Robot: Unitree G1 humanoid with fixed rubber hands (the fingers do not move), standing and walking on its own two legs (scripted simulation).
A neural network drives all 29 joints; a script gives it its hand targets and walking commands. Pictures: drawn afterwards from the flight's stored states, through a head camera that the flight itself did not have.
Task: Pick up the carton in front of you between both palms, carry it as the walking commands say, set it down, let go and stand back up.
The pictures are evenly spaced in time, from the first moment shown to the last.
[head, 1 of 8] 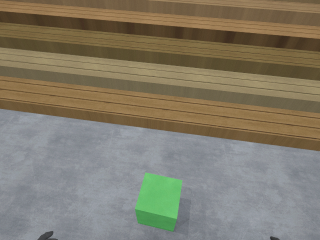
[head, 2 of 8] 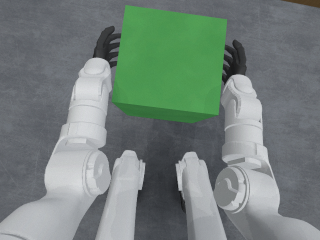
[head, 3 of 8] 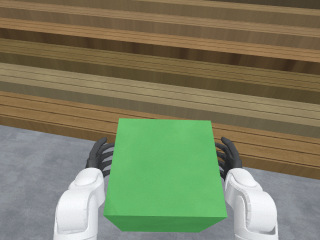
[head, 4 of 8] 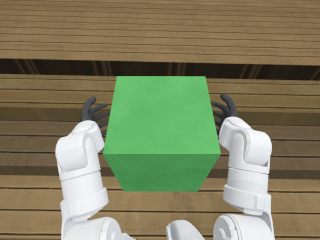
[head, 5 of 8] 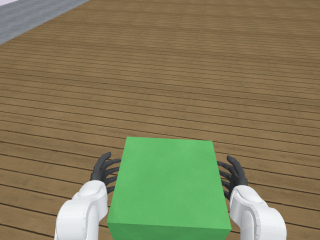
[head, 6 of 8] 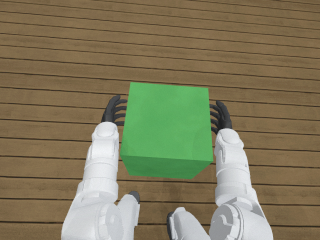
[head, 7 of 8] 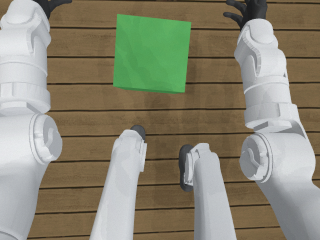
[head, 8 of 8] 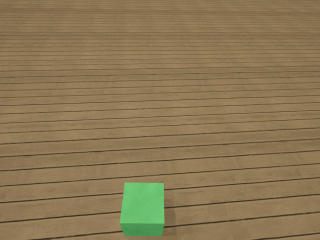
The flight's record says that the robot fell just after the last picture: no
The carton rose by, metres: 1.83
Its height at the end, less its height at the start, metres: +1.08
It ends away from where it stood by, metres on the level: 5.57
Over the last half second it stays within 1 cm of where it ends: yes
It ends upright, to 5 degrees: yes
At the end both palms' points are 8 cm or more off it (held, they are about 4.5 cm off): yes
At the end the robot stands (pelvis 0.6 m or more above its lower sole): yes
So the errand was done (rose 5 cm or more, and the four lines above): yes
